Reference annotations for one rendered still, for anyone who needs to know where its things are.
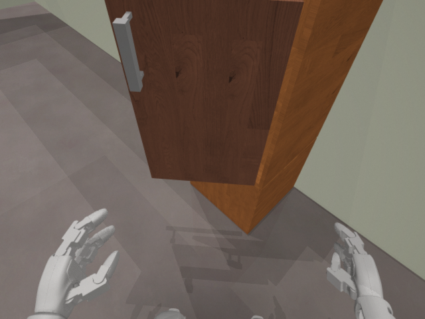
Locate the right robot forearm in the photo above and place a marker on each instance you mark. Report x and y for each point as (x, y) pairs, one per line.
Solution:
(372, 307)

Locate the handle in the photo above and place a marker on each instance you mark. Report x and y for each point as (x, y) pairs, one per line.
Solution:
(126, 46)

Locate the left robot hand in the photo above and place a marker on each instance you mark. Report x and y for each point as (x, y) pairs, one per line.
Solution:
(55, 292)

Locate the cupboard door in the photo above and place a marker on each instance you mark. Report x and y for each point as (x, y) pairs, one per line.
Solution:
(213, 70)

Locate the right robot hand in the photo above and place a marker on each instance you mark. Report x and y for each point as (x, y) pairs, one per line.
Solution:
(360, 277)

